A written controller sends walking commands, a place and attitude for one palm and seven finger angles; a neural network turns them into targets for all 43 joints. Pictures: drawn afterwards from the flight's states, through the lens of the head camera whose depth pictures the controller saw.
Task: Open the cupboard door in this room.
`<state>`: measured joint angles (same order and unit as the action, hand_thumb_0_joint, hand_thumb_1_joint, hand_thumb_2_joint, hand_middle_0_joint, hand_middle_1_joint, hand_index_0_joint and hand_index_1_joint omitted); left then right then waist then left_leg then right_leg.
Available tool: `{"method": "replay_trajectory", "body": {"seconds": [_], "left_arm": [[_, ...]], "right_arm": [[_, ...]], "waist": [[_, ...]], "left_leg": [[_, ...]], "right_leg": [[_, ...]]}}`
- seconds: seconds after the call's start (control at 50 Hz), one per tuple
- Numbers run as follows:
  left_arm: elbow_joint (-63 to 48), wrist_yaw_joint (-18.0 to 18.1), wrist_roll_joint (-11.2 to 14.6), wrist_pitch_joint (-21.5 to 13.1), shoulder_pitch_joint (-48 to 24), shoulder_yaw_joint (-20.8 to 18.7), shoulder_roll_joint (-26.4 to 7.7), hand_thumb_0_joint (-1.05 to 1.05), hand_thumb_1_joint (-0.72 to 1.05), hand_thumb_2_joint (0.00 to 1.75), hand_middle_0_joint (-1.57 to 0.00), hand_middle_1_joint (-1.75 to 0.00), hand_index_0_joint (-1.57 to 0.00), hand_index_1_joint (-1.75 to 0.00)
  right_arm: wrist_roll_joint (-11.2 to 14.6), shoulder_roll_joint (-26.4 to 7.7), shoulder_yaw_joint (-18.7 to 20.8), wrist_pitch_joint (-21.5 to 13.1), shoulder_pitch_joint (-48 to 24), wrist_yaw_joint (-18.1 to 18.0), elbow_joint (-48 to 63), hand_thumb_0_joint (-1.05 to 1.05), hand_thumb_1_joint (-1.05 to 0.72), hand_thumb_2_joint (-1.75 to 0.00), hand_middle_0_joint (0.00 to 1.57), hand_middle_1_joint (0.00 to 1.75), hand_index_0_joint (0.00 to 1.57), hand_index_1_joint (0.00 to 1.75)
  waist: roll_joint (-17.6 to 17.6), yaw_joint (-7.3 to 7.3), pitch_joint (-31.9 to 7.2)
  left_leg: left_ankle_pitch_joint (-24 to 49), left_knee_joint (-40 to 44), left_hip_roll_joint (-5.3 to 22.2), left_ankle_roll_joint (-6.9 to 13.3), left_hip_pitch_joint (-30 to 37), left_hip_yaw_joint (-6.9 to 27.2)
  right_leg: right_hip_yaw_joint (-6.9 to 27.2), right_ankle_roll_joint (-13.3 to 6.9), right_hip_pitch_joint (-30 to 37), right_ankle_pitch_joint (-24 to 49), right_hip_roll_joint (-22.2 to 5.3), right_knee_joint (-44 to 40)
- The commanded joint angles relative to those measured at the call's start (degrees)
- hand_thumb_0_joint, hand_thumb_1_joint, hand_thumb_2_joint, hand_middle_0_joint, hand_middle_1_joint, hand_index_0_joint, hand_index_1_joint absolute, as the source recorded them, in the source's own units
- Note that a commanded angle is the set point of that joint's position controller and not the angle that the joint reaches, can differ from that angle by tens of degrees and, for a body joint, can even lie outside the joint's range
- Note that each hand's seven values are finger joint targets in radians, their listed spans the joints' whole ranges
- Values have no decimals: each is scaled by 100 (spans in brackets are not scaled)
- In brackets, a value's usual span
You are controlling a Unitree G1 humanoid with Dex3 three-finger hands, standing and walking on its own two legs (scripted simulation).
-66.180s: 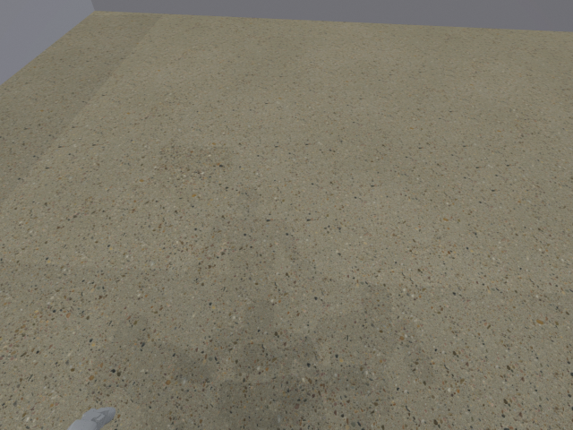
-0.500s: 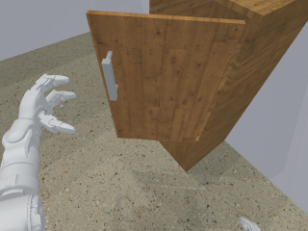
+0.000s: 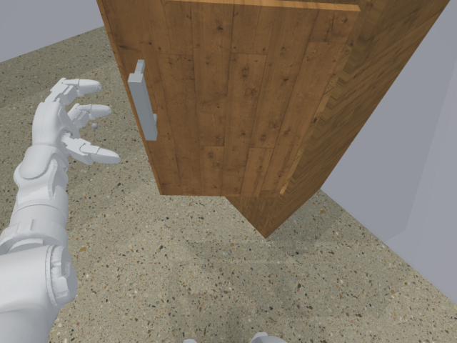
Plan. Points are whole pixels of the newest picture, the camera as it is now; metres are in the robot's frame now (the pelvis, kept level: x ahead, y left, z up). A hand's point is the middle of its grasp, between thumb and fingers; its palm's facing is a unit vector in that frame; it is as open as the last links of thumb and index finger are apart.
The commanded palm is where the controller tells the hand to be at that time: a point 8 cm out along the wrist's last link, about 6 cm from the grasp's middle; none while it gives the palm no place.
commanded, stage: move the hooked fingers beside the handle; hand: left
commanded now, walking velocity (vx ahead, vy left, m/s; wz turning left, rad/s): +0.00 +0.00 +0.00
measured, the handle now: (146, 102) +0.52 +0.14 +0.09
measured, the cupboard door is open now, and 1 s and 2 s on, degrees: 49 49 49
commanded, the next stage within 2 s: none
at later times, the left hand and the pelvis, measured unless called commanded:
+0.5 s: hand (82, 123) +0.47 +0.23 +0.10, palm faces +0.03 -1.00 -0.02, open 14.0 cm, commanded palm +0.44 +0.27 +0.10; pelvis +0.01 -0.02 +0.00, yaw -1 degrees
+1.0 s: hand (86, 122) +0.46 +0.22 +0.10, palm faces -0.02 -1.00 -0.01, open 14.0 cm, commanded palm +0.44 +0.26 +0.09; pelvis +0.01 +0.00 +0.00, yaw +0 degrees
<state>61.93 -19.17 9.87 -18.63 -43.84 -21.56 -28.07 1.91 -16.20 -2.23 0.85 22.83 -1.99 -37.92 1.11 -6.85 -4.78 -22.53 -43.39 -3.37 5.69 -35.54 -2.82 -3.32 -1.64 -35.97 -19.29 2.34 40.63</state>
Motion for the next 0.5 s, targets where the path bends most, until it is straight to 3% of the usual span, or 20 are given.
{"method": "replay_trajectory", "body": {"seconds": [0.0,0.02,0.08,0.1,0.12,0.14,0.2,0.22,0.24,0.28,0.3,0.32,0.36,0.42,0.48], "left_arm": [[-1050,57,7,-559,-2952,-305,-1813,0,-50,30,-30,-120,-30,-120],[-893,26,-27,-540,-3021,-204,-1743,0,-50,30,-30,-120,-30,-120],[-549,-56,-35,-457,-2950,-68,-1621,0,-50,30,-30,-120,-30,-120],[-573,-103,16,-446,-2906,-35,-1509,0,-50,30,-30,-120,-30,-120],[-603,-132,27,-445,-2690,-299,-1807,0,-50,30,-30,-120,-30,-120],[-616,-168,44,-421,-2450,-370,-1893,0,-50,30,-30,-120,-30,-120],[-735,-237,152,-392,-2504,-175,-1617,0,-50,30,-30,-120,-30,-120],[-673,-217,126,-370,-2342,-559,-2078,0,-50,30,-30,-120,-30,-120],[-682,-213,134,-347,-2232,-658,-2223,0,-50,30,-30,-120,-30,-120],[-857,-195,85,-371,-2277,-739,-2391,0,-50,30,-30,-120,-30,-120],[-952,-212,83,-404,-2337,-724,-2440,0,-50,30,-30,-120,-30,-120],[-929,-209,12,-408,-2219,-880,-2654,0,-50,30,-30,-120,-30,-120],[-1086,-268,9,-472,-2288,-853,-2681,0,-50,30,-30,-120,-30,-120],[-1465,-452,97,-577,-2401,-717,-2504,0,-50,30,-30,-120,-30,-120],[-1386,-699,302,-467,-2279,-279,-1888,0,-50,30,-30,-120,-30,-120]], "right_arm": [[-35,-1055,391,-45,691,-63,327,0,-90,-90,20,30,20,30],[-29,-1063,378,-24,720,-65,290,0,-90,-90,20,30,20,30],[-29,-1081,360,22,745,-61,312,0,-90,-90,20,30,20,30],[-31,-1070,370,27,763,-62,335,0,-90,-90,20,30,20,30],[-40,-1104,383,49,811,-64,356,0,-90,-90,20,30,20,30],[-36,-1100,378,81,799,-61,430,0,-90,-90,20,30,20,30],[-18,-1038,363,120,776,-51,506,0,-90,-90,20,30,20,30],[-28,-1101,380,147,809,-65,520,0,-90,-90,20,30,20,30],[-18,-1094,373,157,758,-75,598,0,-90,-90,20,30,20,30],[4,-1062,355,177,729,-93,685,0,-90,-90,20,30,20,30],[8,-1051,346,189,713,-100,722,0,-90,-90,20,30,20,30],[5,-1060,355,192,718,-107,723,0,-90,-90,20,30,20,30],[26,-1026,346,195,680,-110,750,0,-90,-90,20,30,20,30],[46,-993,347,198,654,-112,763,0,-90,-90,20,30,20,30],[74,-972,357,187,576,-116,684,0,-90,-90,20,30,20,30]], "waist": [[613,-66,-2331],[633,-153,-2296],[552,-184,-2112],[602,-168,-2248],[563,-40,-2465],[630,39,-2582],[386,-53,-2407],[114,49,-2420],[53,67,-2356],[55,90,-2366],[235,82,-2337],[230,115,-2334],[419,72,-2363],[996,71,-2747],[876,-53,-2559]], "left_leg": [[3040,255,526,-661,1943,921],[2953,237,530,-647,1938,923],[2593,251,521,-601,1700,936],[2813,206,515,-574,1792,901],[3020,179,516,-590,1817,882],[3129,167,504,-594,1760,834],[3013,141,486,-492,1525,737],[2811,159,466,-430,1243,671],[2569,193,423,-369,953,580],[2355,240,386,-308,703,506],[2398,215,377,-296,685,471],[2362,210,381,-288,645,458],[2291,180,372,-261,676,420],[2817,134,412,-326,1359,482],[2974,92,466,-356,1617,567]], "right_leg": [[232,-33,293,1584,-30,-155],[234,-19,177,1529,-22,-173],[202,-36,82,1366,-19,-166],[220,-39,145,1503,-18,-167],[239,-35,325,1661,-11,-144],[249,-34,468,1786,-10,-114],[261,-13,590,1975,-1,-140],[326,1,871,2083,9,-149],[384,18,1115,2190,-15,-170],[445,27,1385,2301,-44,-172],[477,7,1432,2396,-55,-155],[504,22,1470,2411,-46,-156],[565,41,1476,2440,-59,-185],[508,-2,1298,2527,-7,-151],[403,1,930,2366,19,-225]]}}
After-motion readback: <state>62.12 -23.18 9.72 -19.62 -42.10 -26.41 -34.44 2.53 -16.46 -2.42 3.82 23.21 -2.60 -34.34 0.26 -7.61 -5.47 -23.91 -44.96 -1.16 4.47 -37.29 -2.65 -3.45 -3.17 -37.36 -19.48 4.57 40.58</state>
